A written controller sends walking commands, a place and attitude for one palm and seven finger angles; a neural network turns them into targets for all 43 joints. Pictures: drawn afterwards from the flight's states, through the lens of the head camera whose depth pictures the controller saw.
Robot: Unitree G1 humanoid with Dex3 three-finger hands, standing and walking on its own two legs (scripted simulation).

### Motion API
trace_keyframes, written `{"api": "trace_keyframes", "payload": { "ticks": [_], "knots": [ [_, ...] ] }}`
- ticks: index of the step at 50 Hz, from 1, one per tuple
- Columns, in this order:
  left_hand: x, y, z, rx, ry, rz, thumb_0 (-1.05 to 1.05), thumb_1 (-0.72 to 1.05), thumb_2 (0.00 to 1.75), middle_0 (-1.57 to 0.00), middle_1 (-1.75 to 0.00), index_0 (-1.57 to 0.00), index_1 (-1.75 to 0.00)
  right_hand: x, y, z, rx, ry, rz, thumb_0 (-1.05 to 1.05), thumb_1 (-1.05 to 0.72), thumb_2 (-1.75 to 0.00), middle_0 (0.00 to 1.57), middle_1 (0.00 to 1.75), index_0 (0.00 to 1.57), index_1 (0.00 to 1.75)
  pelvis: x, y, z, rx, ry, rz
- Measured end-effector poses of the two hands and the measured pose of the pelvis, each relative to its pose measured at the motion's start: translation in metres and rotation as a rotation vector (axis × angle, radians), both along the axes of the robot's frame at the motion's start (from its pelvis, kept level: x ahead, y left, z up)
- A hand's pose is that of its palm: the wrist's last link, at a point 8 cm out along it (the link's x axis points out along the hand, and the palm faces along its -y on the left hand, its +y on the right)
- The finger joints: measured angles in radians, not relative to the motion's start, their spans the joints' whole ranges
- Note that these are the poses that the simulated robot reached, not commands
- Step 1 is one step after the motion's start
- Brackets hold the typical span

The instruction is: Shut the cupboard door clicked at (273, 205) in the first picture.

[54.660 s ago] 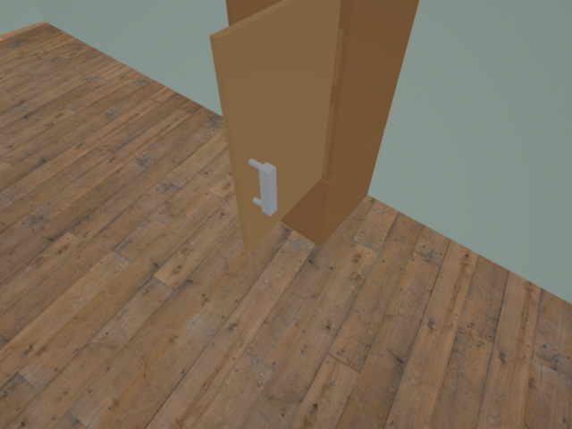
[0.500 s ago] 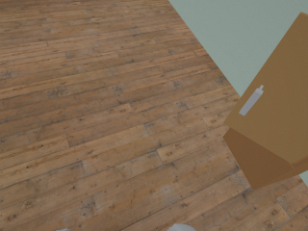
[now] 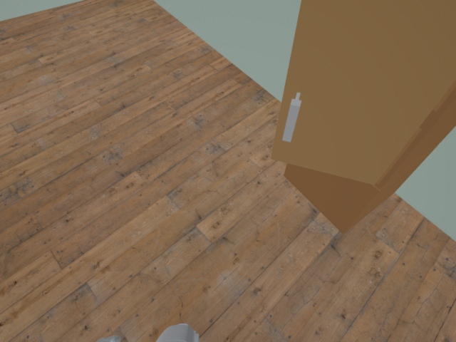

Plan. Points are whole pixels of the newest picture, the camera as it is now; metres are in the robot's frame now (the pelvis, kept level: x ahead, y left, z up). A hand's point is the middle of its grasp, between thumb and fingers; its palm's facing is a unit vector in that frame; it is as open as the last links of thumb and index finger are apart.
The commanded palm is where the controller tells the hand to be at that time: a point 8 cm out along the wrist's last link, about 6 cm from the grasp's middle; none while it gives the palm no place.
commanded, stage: turn to face it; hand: left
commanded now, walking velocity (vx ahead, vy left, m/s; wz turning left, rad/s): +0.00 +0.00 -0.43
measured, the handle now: (292, 117) +0.72 -0.15 -0.10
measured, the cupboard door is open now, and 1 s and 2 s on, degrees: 36 36 36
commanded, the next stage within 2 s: take the last steps up to it in 0.36 s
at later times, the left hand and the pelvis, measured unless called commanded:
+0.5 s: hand (142, 334) +0.15 +0.18 -0.16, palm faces -0.21 -0.94 -0.26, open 7.4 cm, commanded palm none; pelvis +0.02 +0.00 -0.01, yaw -13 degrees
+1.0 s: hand (169, 306) +0.20 +0.14 -0.18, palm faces -0.31 -0.94 -0.12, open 7.4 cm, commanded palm none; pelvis +0.11 -0.03 +0.01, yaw -19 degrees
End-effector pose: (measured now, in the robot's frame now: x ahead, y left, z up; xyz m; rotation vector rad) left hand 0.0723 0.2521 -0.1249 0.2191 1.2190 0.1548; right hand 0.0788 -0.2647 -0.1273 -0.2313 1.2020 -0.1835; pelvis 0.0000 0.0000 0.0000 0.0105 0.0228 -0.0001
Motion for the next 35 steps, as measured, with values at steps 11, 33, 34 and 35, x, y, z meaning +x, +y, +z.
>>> {"api": "trace_keyframes", "payload": {
  "ticks": [11, 33, 34, 35],
  "knots": [
    [0.035, 0.024, -0.024, -0.054, 0.024, -0.067, 0.0, 0.9, 0.9, -0.2, -0.3, -0.2, -0.3, -0.011, 0.034, 0.016, -0.048, -0.045, -0.058, 0.0, -0.91, -0.9, 0.2, 0.3, 0.21, 0.3, 0.015, 0.027, -0.004, -0.032, -0.01, -0.112],
    [0.064, -0.043, 0.0, -0.019, 0.03, -0.228, 0.0, 0.9, 0.9, -0.2, -0.3, -0.2, -0.3, -0.091, 0.002, -0.011, 0.063, 0.115, -0.297, 0.01, -0.91, -0.9, 0.2, 0.3, 0.2, 0.3, 0.03, -0.012, 0.002, -0.012, -0.015, -0.24],
    [0.062, -0.044, -0.002, -0.026, 0.042, -0.228, 0.0, 0.9, 0.9, -0.2, -0.3, -0.2, -0.3, -0.086, 0.0, -0.008, 0.058, 0.105, -0.297, 0.01, -0.91, -0.9, 0.2, 0.3, 0.2, 0.3, 0.034, -0.013, 0.003, -0.013, -0.013, -0.242],
    [0.061, -0.045, -0.005, -0.034, 0.055, -0.227, 0.0, 0.9, 0.9, -0.2, -0.3, -0.2, -0.3, -0.081, -0.001, -0.006, 0.051, 0.095, -0.297, 0.01, -0.91, -0.9, 0.2, 0.3, 0.2, 0.3, 0.037, -0.013, 0.003, -0.015, -0.011, -0.244]
  ]
}}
